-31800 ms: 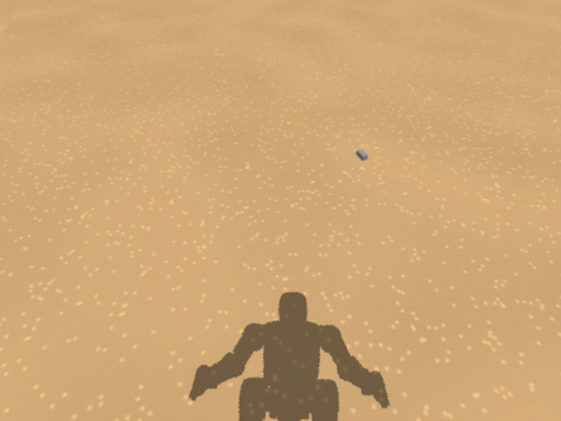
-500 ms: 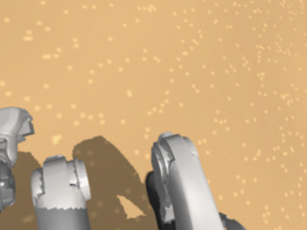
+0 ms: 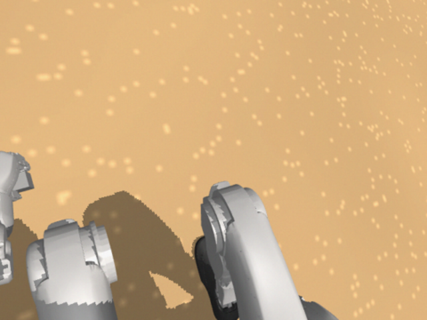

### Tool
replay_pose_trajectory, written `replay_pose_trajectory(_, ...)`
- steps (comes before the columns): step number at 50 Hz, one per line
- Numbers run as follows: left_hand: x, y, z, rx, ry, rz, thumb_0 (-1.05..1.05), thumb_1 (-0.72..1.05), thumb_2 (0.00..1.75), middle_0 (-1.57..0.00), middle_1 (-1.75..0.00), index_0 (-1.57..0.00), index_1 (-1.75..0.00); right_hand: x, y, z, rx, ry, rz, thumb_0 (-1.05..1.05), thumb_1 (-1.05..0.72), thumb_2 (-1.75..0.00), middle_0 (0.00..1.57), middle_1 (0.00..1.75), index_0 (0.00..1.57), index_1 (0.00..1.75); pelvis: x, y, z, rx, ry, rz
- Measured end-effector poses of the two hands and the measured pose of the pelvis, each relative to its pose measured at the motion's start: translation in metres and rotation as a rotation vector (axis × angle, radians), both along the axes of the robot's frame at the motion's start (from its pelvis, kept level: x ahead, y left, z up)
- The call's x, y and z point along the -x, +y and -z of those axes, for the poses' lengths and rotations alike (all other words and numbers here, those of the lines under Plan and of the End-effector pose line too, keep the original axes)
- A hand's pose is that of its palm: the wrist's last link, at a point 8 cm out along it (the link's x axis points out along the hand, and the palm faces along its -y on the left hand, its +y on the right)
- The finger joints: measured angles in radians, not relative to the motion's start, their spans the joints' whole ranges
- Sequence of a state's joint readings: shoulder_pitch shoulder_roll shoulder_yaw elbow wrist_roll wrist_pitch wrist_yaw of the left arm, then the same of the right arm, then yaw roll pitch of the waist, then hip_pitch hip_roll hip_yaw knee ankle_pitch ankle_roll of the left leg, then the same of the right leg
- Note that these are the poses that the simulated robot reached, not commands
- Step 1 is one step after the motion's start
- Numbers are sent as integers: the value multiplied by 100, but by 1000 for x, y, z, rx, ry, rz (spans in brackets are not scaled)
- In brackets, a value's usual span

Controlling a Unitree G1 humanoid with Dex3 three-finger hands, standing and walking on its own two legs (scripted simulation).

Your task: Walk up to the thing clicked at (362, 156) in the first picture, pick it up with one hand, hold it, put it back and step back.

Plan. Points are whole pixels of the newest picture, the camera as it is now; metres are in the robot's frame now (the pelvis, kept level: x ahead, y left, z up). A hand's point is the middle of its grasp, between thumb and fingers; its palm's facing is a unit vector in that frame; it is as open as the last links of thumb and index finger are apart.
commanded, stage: open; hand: left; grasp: from above
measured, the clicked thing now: (10, 185) +0.41 +0.28 -0.27
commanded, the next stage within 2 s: withdraw in 1.18 s
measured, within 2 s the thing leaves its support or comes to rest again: neither
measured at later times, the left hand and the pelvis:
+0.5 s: hand (4, 192) +0.39 +0.28 -0.24, palm faces -0.44 -0.16 -0.88, open 8.6 cm; pelvis -0.01 +0.00 +0.00, yaw -1 degrees
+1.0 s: hand (0, 191) +0.39 +0.29 -0.24, palm faces -0.43 -0.17 -0.89, open 11.3 cm; pelvis -0.01 +0.00 +0.00, yaw -1 degrees
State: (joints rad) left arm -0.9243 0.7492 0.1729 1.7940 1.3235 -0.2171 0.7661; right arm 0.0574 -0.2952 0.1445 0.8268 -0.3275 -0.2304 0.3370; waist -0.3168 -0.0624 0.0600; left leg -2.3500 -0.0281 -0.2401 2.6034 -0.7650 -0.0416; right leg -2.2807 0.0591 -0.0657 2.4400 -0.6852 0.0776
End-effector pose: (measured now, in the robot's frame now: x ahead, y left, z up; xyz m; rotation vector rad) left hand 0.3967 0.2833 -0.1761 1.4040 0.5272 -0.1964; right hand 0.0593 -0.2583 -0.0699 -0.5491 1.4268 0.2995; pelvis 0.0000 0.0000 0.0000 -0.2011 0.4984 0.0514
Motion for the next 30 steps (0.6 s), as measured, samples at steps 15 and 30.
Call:
replay_pose_trajectory(15,3,2,2,5,-2,12,-2,50,9,-104,-12,-101,-8,3,2,-8,-8,8,-35,0,-91,-90,20,30,20,30,3,1,-2,14,-16,6)
replay_pose_trajectory(30,5,0,4,-2,3,12,0,20,38,-83,-45,-71,-36,5,0,-14,-17,-8,-50,0,-91,-90,20,30,20,30,6,2,-3,18,-31,6)
